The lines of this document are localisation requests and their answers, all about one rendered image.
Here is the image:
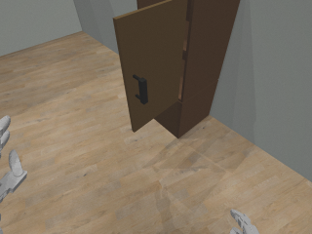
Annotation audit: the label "right robot hand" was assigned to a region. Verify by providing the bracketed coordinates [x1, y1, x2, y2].
[229, 209, 259, 234]

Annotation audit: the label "cupboard door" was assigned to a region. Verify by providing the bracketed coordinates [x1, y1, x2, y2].
[113, 0, 188, 133]

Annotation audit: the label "left robot hand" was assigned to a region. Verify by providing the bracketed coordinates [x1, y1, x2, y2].
[0, 115, 27, 203]

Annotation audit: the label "handle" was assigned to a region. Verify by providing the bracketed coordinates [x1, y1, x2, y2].
[133, 75, 148, 104]

